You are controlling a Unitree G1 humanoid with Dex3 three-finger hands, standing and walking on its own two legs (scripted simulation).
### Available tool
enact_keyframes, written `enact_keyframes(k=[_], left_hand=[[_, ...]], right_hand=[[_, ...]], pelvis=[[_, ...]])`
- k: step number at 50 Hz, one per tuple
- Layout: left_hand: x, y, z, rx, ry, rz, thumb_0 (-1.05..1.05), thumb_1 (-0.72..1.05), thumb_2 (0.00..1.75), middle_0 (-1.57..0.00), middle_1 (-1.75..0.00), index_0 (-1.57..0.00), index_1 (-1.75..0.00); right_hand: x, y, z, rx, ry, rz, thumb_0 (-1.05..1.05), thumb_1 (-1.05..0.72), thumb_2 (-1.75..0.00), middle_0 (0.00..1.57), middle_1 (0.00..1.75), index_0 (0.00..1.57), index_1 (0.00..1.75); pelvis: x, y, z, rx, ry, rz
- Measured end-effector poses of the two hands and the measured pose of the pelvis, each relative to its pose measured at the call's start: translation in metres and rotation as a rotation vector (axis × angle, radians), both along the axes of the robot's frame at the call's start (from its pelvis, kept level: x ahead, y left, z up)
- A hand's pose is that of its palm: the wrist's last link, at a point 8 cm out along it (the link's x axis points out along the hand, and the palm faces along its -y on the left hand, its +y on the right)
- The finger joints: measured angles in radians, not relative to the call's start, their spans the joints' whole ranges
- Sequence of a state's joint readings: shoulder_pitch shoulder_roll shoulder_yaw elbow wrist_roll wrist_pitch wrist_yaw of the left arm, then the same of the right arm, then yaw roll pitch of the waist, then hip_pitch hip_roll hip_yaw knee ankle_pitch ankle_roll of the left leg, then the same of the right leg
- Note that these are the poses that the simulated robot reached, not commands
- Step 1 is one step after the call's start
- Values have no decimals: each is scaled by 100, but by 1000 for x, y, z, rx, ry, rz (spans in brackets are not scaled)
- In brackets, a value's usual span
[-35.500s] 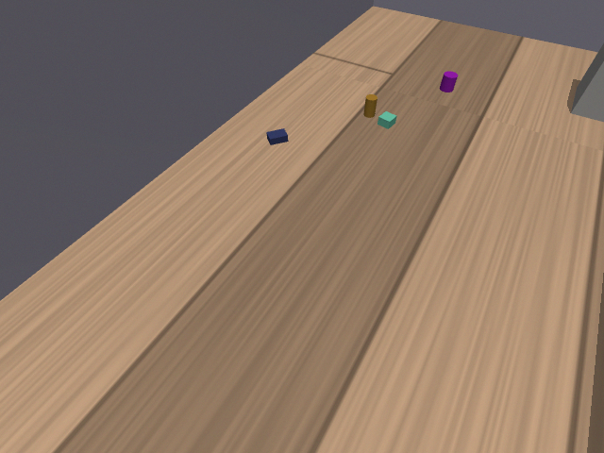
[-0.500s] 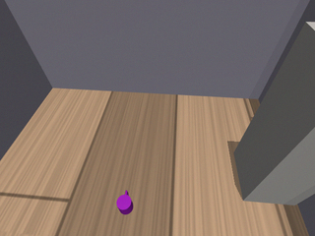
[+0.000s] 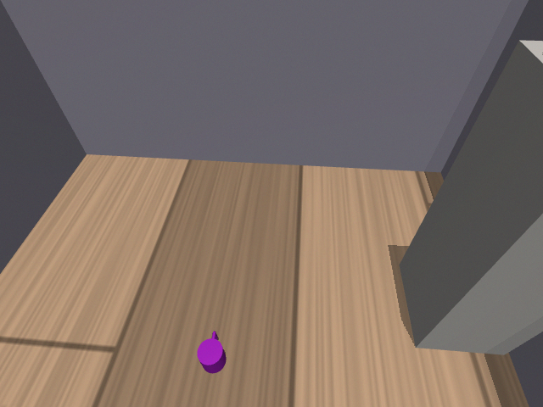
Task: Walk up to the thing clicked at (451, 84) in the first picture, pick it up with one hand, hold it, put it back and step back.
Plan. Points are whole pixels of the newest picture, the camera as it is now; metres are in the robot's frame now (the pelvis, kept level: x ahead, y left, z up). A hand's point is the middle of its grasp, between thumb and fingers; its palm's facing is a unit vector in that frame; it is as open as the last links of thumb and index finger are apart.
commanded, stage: stand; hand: left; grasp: from above
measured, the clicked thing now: (212, 351) +0.42 +0.24 -0.73
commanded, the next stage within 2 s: step back in 0.44 s
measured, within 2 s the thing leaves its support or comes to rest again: neither
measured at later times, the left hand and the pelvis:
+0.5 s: hand out of the picture +0.07 +0.25 -0.16, palm faces +0.02 -0.94 -0.34, open 7.4 cm; pelvis +0.00 +0.00 +0.00, yaw +0 degrees
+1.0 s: hand out of the picture +0.05 +0.30 -0.18, palm faces -0.09 -0.93 -0.36, open 7.4 cm; pelvis -0.08 +0.04 -0.02, yaw -3 degrees
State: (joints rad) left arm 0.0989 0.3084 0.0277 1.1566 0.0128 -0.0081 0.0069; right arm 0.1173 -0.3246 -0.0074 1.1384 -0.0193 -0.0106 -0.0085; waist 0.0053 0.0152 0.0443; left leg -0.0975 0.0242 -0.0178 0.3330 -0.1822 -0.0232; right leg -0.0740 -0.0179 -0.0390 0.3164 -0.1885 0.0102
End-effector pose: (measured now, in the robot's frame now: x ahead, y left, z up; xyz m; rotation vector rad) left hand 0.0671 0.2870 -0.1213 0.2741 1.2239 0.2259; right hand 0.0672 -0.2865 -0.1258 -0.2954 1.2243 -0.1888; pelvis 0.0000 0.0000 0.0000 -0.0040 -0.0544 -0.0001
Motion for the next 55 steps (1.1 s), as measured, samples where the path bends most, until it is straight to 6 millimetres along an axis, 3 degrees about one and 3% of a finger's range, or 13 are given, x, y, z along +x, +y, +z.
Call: enact_keyframes(k=[23,30,35,38,41,49,55], left_hand=[[-6,4,1,6,25,0,1,91,90,-21,-30,-20,-30],[-4,22,-4,39,2,-7,1,90,90,-21,-30,-20,-30],[7,47,-12,55,-35,-51,1,90,90,-21,-30,-20,-30],[18,60,-21,56,-75,-57,1,90,90,-21,-30,-20,-30],[20,63,-21,59,-90,-68,1,91,90,-21,-30,-20,-30],[-13,53,-19,39,-38,-129,0,91,90,-21,-30,-20,-30],[-44,42,-19,56,-24,-153,1,91,90,-21,-30,-20,-30]], right_hand=[[-7,-4,-2,6,34,-3,1,-91,-90,20,30,21,30],[-7,-13,-4,-29,24,-11,0,-91,-90,20,30,21,30],[-22,-9,-1,-75,17,-20,0,-91,-90,20,30,21,29],[-39,-2,-1,-108,34,-9,0,-91,-90,20,30,20,29],[-59,8,4,-111,63,-11,0,-91,-90,20,30,21,29],[-84,19,6,-96,3,-45,1,-90,-90,20,30,21,30],[-105,9,-9,-64,-47,-47,0,-90,-90,20,30,21,30]], pelvis=[[1,-2,0,2,13,0],[-21,6,-10,-11,26,3],[-33,25,-20,-2,34,-1],[-43,35,-28,-6,38,2],[-54,38,-23,-11,32,-2],[-80,41,-18,-15,31,-50],[-107,30,-27,0,24,-84]])
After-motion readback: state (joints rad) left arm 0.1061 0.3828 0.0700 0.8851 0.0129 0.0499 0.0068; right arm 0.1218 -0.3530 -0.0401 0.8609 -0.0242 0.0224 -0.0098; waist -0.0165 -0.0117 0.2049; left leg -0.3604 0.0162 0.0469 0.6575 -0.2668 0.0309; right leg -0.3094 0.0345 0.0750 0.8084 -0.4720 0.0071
